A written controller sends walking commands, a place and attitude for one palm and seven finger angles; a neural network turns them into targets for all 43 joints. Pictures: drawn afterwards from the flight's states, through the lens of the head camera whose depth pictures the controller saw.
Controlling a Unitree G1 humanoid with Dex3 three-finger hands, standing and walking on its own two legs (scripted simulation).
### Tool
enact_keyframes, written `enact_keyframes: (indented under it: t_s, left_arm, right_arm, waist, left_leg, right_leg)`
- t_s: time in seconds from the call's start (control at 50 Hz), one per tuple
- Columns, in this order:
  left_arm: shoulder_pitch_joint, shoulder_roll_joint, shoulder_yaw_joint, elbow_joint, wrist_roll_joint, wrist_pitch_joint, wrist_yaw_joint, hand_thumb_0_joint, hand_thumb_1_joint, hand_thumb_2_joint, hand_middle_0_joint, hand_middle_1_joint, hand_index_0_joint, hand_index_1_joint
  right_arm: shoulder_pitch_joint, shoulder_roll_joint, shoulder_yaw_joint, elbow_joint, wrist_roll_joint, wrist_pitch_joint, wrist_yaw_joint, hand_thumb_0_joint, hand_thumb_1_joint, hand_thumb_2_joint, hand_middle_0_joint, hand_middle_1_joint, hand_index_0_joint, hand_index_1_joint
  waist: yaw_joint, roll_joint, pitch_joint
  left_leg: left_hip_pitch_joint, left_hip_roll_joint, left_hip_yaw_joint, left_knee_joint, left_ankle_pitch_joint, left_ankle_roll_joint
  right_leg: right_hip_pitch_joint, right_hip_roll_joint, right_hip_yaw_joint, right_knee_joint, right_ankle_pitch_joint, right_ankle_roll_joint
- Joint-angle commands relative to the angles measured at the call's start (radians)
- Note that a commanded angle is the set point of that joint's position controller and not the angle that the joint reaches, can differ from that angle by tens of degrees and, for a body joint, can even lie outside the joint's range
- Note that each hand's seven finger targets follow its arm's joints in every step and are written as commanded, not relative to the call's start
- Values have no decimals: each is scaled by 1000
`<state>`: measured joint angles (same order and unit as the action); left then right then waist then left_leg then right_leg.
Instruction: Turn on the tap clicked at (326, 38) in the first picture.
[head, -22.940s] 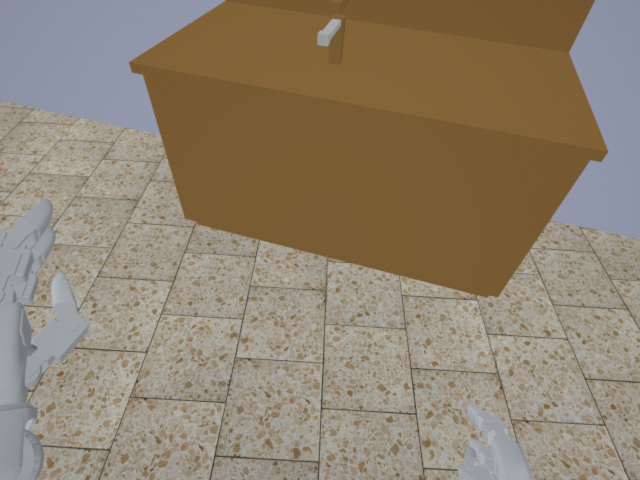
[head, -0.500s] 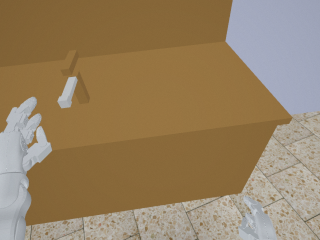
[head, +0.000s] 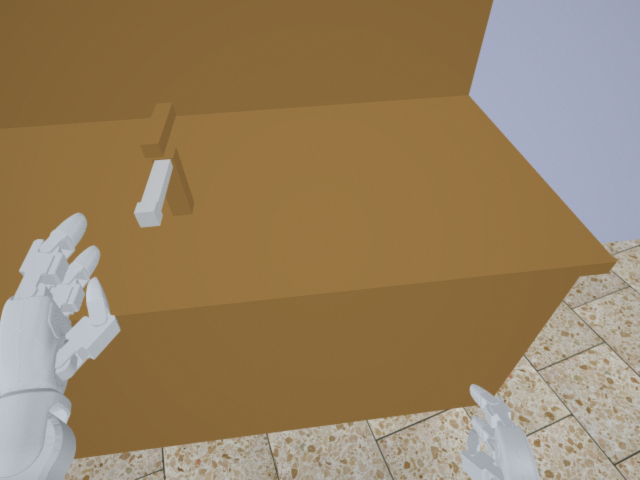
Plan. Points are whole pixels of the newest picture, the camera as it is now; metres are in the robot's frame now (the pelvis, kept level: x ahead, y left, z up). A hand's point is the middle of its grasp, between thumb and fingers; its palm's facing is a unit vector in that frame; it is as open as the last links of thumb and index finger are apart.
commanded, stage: turn the palm inward beside the body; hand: left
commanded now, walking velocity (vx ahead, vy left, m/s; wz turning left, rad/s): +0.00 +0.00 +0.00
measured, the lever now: (148, 214) +0.41 +0.32 +0.11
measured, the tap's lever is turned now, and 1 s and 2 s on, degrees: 0 0 0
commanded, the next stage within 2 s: reach beside the lever's end, fingers flat in 1.06 s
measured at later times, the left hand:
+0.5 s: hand (104, 365) +0.16 +0.23 +0.16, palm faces +0.47 -0.88 -0.11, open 7.4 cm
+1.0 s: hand (127, 362) +0.16 +0.20 +0.16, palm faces +0.47 -0.88 -0.10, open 7.4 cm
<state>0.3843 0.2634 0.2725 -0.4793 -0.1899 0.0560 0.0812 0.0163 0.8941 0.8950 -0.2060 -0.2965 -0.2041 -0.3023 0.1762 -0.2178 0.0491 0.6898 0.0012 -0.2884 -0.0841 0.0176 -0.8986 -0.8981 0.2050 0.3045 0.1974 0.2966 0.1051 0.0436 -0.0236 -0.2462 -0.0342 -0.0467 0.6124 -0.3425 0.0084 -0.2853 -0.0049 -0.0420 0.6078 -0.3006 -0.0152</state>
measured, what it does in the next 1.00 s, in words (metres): stands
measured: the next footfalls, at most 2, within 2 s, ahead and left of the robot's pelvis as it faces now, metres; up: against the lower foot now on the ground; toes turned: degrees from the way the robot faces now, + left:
none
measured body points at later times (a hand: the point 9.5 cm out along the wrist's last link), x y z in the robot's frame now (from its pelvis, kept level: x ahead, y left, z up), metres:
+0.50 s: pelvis -0.02 -0.01 +0.00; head -0.05 -0.03 +0.45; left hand +0.13 +0.27 +0.17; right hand +0.19 -0.21 -0.06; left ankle -0.01 +0.11 -0.73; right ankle +0.02 -0.11 -0.73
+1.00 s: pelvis -0.01 -0.03 +0.00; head -0.04 -0.06 +0.45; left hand +0.13 +0.25 +0.17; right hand +0.21 -0.23 -0.06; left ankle -0.01 +0.11 -0.73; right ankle +0.02 -0.11 -0.73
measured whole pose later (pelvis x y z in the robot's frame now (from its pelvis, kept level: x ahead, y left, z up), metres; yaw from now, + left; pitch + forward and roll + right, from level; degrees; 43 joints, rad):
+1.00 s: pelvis -0.01 -0.03 +0.00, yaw +1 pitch -4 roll +0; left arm 0.45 0.21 0.26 -0.55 -0.26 0.21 0.13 0.02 0.90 0.90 -0.20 -0.30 -0.20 -0.30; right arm 0.16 -0.23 0.05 0.71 0.02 -0.30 -0.10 0.02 -0.90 -0.90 0.20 0.30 0.20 0.30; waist 0.11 0.07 -0.02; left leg -0.21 0.00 -0.09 0.59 -0.32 -0.03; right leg -0.23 0.03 -0.08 0.57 -0.28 -0.06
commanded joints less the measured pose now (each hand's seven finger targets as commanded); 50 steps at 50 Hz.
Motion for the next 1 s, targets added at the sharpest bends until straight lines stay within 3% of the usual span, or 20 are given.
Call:
enact_keyframes:
  t_s: [0.0, 0.04, 0.06, 0.16, 0.24, 0.32, 0.34, 0.4, 0.48, 0.5, 0.56, 0.6, 0.64, 0.66, 0.72, 0.76, 0.82, 0.84, 0.86, 0.98]
  left_arm:
    - [-70, 138, 107, -218, -8, -22, 30, 0, 900, 900, -200, -300, -200, -300]
    - [-76, 149, 122, -221, -11, 0, 38, 0, 900, 900, -200, -300, -200, -300]
    - [-89, 120, 91, -234, -10, 5, 36, 0, 900, 900, -200, -300, -200, -300]
    - [-139, 102, 38, -288, 5, 16, 39, 0, 900, 900, -200, -300, -200, -300]
    - [-107, 129, 61, -276, 4, 30, 42, 0, 900, 900, -200, -300, -200, -300]
    - [-75, 112, 68, -256, -18, 56, 41, 0, 900, 900, -200, -300, -200, -300]
    - [-76, 124, 85, -256, -23, 63, 44, 0, 900, 900, -200, -300, -200, -300]
    - [-71, 92, 62, -263, -38, 70, 46, 0, 900, 900, -200, -300, -200, -300]
    - [-83, 97, 54, -293, -43, 66, 51, 0, 900, 900, -200, -300, -200, -300]
    - [-76, 91, 50, -279, -45, 65, 50, 0, 900, 900, -200, -300, -200, -300]
    - [-94, 99, 49, -310, -42, 64, 54, 0, 900, 900, -200, -300, -200, -300]
    - [-73, 101, 62, -276, -51, 70, 55, 0, 900, 900, -200, -300, -200, -300]
    - [-76, 117, 82, -262, -60, 83, 55, 0, 900, 900, -200, -300, -200, -300]
    - [-74, 94, 59, -279, -61, 84, 51, 0, 900, 900, -200, -300, -200, -300]
    - [-67, 102, 67, -263, -61, 92, 53, 0, 900, 900, -200, -300, -200, -300]
    - [-66, 95, 62, -284, -61, 91, 55, 0, 900, 900, -200, -300, -200, -300]
    - [-53, 106, 73, -286, -64, 83, 52, 0, 900, 900, -200, -300, -200, -300]
    - [-54, 113, 83, -294, -65, 80, 54, 0, 900, 900, -200, -300, -200, -300]
    - [-49, 97, 67, -298, -63, 74, 50, 0, 900, 900, -200, -300, -200, -300]
    - [-52, 97, 75, -274, -69, 78, 42, 0, 900, 900, -200, -300, -200, -300]
  right_arm:
    - [-124, -111, -43, -158, 3, -42, -8, 0, -900, -900, 200, 300, 200, 300]
    - [-142, -112, -37, -161, 7, -34, -9, 0, -900, -900, 200, 300, 200, 300]
    - [-145, -103, -35, -162, 7, -32, -10, 0, -900, -900, 200, 300, 200, 300]
    - [-156, -97, -26, -166, 5, -36, -17, 0, -900, -900, 200, 300, 200, 300]
    - [-165, -103, -20, -164, 8, -38, -24, 0, -900, -900, 200, 300, 200, 300]
    - [-184, -94, -18, -162, 9, -34, -32, 0, -900, -900, 200, 300, 200, 300]
    - [-190, -96, -14, -161, 15, -35, -30, 0, -900, -900, 200, 300, 200, 300]
    - [-196, -88, -15, -161, 14, -39, -30, 0, -900, -900, 200, 300, 200, 300]
    - [-198, -90, -18, -166, 17, -52, -29, 0, -900, -900, 200, 300, 200, 300]
    - [-193, -90, -18, -162, 17, -56, -29, 0, -900, -900, 200, 300, 200, 300]
    - [-200, -86, -19, -164, 20, -67, -29, 0, -900, -900, 200, 300, 200, 300]
    - [-198, -91, -22, -158, 18, -70, -32, 0, -900, -900, 200, 300, 200, 300]
    - [-202, -93, -25, -156, 26, -74, -32, 0, -900, -900, 200, 300, 200, 300]
    - [-208, -85, -23, -157, 25, -73, -32, 0, -900, -900, 200, 300, 200, 300]
    - [-202, -93, -27, -153, 22, -70, -30, 0, -900, -900, 200, 300, 200, 300]
    - [-207, -86, -26, -158, 24, -74, -26, 0, -900, -900, 200, 300, 200, 300]
    - [-193, -96, -31, -158, 17, -75, -25, 0, -900, -900, 200, 300, 200, 300]
    - [-191, -96, -31, -159, 24, -80, -21, 0, -900, -900, 200, 300, 200, 300]
    - [-185, -92, -29, -159, 20, -79, -21, 0, -900, -900, 200, 300, 200, 300]
    - [-182, -95, -30, -162, 22, -75, -22, 0, -900, -900, 200, 300, 200, 300]
  waist:
    - [8, 9, -115]
    - [7, 6, -98]
    - [3, 6, -102]
    - [-7, 60, -93]
    - [-2, 35, -70]
    - [2, 3, -33]
    - [3, 28, -27]
    - [1, 24, -21]
    - [-2, 28, -25]
    - [-7, -3, -10]
    - [-3, 21, -21]
    - [-3, -29, -9]
    - [-3, -28, 3]
    - [1, -19, -10]
    - [1, -34, -7]
    - [3, -7, -19]
    - [2, -39, -45]
    - [3, -11, -47]
    - [3, -40, -59]
    - [2, -28, -51]
  left_leg:
    - [0, 27, -14, -118, 369, -44]
    - [-4, 26, -13, -125, 326, -42]
    - [1, 28, -13, -132, 313, -42]
    - [18, 28, -24, -153, 236, -43]
    - [-6, 23, -25, -172, 153, -33]
    - [-26, 16, -17, -182, 92, -18]
    - [-28, 14, -14, -180, 75, -15]
    - [-29, 8, -7, -178, 58, -8]
    - [-29, 2, 2, -159, 43, 3]
    - [-32, 3, 2, -158, 30, 5]
    - [-31, -2, 5, -152, 3, 8]
    - [-42, -3, 8, -138, 5, 11]
    - [-41, -3, 11, -121, 0, 9]
    - [-43, -5, 13, -124, 8, 10]
    - [-47, -2, 14, -109, 39, 11]
    - [-39, -3, 13, -110, 56, 12]
    - [-34, -1, 15, -95, 106, 14]
    - [-27, -1, 17, -90, 118, 12]
    - [-27, -2, 14, -100, 127, 15]
    - [-31, -3, 18, -94, 142, 15]
  right_leg:
    - [90, 20, -52, -60, 216, -9]
    - [90, 25, -49, -74, 194, -11]
    - [88, 23, -51, -77, 179, -11]
    - [79, 25, -44, -88, 125, -15]
    - [93, 26, -39, -110, 82, -14]
    - [105, 20, -36, -143, 45, -9]
    - [101, 21, -30, -153, 32, -9]
    - [107, 14, -25, -168, 12, -6]
    - [103, 8, -10, -185, -17, -2]
    - [97, 8, -7, -194, -34, 1]
    - [98, 1, 7, -207, -77, 2]
    - [102, -6, 23, -227, -107, 7]
    - [91, -11, 43, -247, -140, 10]
    - [103, -16, 45, -243, -136, 10]
    - [101, -22, 55, -245, -116, 14]
    - [107, -20, 51, -232, -81, 11]
    - [116, -20, 48, -210, 4, 17]
    - [111, -16, 42, -205, 25, 14]
    - [121, -12, 28, -186, 52, 14]
    - [108, -10, 25, -171, 98, 15]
